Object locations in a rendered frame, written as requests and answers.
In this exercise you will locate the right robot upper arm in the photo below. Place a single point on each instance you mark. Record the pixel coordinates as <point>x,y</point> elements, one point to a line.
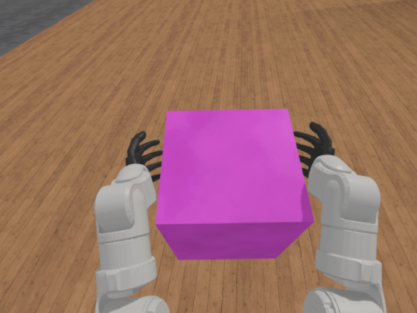
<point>332,300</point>

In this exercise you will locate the left robot upper arm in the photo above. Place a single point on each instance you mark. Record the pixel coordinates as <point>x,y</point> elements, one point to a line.
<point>146,304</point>

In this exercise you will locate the robot left forearm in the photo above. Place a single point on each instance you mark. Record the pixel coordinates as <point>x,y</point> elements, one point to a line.
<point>122,227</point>

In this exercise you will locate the robot right forearm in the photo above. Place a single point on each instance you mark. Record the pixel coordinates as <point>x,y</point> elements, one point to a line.
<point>350,215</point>

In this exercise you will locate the robot left hand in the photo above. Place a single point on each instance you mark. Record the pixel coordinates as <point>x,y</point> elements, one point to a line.
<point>135,152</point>

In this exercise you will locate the carton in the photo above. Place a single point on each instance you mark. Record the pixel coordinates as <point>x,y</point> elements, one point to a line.
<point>231,185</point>

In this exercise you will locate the robot right hand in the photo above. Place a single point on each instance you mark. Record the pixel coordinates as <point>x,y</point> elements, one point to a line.
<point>322,145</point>

